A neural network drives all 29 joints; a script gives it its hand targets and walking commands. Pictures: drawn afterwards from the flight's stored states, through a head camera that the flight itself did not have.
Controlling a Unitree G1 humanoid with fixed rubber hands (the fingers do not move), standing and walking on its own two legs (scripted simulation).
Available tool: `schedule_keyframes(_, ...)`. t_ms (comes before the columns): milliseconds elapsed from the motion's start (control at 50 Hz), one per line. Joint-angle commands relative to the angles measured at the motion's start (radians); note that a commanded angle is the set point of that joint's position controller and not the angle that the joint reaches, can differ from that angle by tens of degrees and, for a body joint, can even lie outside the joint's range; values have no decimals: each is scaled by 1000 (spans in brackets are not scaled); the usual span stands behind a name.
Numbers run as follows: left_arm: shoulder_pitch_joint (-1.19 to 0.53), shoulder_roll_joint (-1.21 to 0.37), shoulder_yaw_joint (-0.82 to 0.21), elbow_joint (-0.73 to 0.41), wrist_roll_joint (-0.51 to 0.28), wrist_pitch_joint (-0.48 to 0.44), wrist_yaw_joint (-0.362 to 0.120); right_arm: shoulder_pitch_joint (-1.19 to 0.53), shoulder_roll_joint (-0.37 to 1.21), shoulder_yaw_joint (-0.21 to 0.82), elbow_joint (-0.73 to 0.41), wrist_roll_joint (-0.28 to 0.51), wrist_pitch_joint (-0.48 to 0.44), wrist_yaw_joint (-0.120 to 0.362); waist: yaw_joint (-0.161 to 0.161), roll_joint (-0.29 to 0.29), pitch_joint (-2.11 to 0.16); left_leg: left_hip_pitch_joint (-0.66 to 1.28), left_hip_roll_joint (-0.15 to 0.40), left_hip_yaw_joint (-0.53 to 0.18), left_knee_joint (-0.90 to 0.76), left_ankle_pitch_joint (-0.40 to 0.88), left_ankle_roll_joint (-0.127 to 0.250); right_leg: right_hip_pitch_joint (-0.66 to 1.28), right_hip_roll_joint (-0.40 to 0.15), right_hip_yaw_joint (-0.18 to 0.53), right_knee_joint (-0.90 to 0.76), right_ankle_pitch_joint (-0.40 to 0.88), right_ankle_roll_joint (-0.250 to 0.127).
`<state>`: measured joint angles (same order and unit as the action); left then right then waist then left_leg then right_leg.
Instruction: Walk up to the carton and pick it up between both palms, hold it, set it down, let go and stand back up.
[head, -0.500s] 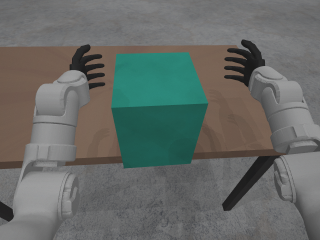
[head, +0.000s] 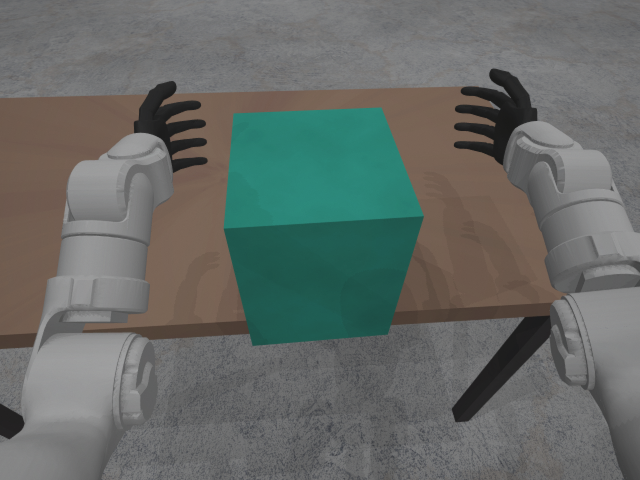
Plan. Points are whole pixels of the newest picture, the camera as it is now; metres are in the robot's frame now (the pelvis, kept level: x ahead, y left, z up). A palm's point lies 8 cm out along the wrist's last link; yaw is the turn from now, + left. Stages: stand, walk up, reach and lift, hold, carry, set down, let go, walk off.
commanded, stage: reach and lift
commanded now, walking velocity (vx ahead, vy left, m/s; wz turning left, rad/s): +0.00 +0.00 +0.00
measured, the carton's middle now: (315, 230) +0.44 +0.00 +0.07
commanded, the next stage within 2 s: none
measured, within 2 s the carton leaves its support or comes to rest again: neither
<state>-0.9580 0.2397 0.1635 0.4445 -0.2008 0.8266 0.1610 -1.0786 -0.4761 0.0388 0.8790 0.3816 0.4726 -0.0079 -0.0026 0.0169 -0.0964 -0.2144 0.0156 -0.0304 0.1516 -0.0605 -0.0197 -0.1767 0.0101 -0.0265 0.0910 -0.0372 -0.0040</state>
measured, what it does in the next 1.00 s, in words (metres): stands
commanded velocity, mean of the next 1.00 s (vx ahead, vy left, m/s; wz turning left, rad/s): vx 0.00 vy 0.00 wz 0.00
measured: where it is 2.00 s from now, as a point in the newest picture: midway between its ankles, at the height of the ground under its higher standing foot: outside the picture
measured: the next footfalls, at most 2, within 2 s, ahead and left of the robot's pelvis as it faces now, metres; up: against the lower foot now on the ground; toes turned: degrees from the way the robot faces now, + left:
none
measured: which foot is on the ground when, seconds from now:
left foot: down 0.00-1.00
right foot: down 0.00-1.00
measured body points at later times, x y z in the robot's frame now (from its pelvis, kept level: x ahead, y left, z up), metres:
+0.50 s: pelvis +0.00 +0.00 +0.00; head +0.05 -0.01 +0.45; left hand +0.45 +0.15 +0.12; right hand +0.46 -0.22 +0.13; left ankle +0.00 +0.13 -0.75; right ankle -0.01 -0.11 -0.75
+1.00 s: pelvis +0.02 +0.00 +0.00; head +0.06 -0.01 +0.45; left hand +0.45 +0.15 +0.11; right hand +0.47 -0.20 +0.11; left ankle +0.00 +0.13 -0.75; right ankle -0.01 -0.11 -0.75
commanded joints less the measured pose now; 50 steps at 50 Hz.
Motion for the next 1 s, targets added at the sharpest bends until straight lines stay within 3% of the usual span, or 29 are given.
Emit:
schedule_keyframes(0,-384,96,23,-143,27,-73,-19,-410,-141,-82,-160,-46,-59,2,-28,-29,-497,299,-58,-19,63,331,-36,167,56,2,54,357,61)
schedule_keyframes(100,-409,74,19,-153,32,-135,-2,-411,-122,-103,-213,-74,-97,9,-26,-46,-509,271,-50,-17,64,250,-23,109,53,-7,59,238,53)
schedule_keyframes(140,-385,52,17,-84,32,-161,7,-394,-98,-95,-187,-89,-111,14,-18,-68,-490,240,-47,-17,61,201,-13,106,51,-2,65,192,55)
schedule_keyframes(220,-382,37,15,-69,57,-217,24,-369,-68,-96,-170,-108,-145,11,-11,-56,-530,218,-49,-13,69,189,-9,92,51,2,80,176,57)
schedule_keyframes(360,-311,-3,49,31,107,-322,23,-317,-36,-98,-145,-155,-229,-8,2,-62,-578,201,-57,-7,66,258,-10,140,47,10,94,297,59)
schedule_keyframes(440,-297,-20,55,16,137,-386,18,-276,-14,-103,-117,-172,-277,-17,1,-49,-600,230,-64,-3,65,313,-25,141,52,7,89,355,53)
schedule_keyframes(540,-274,-51,29,35,119,-479,9,-267,18,-94,-137,-182,-345,-22,-16,-67,-638,190,-67,1,63,351,-25,186,50,10,103,445,53)
schedule_keyframes(580,-275,-55,23,34,121,-505,13,-252,14,-93,-124,-180,-362,-22,-12,-49,-666,208,-66,-2,63,361,-28,175,50,9,100,435,45)
schedule_keyframes(680,-248,-71,15,41,119,-525,17,-240,24,-85,-130,-184,-386,-31,-23,-67,-700,223,-71,-1,77,426,-34,183,49,7,114,527,50)
schedule_keyframes(800,-192,-99,46,83,150,-509,11,-209,60,-60,-94,-183,-386,-48,-7,-97,-614,192,-73,-5,55,440,-34,246,50,10,125,613,53)
schedule_keyframes(880,-195,-94,55,78,164,-506,9,-220,60,-54,-93,-175,-388,-57,1,-90,-563,181,-71,-2,36,417,-28,269,52,11,116,587,54)
schedule_keyframes(980,-226,-117,32,34,162,-526,17,-222,65,-70,-107,-181,-399,-58,-16,-75,-604,243,-67,-2,55,450,-38,202,53,11,84,548,43)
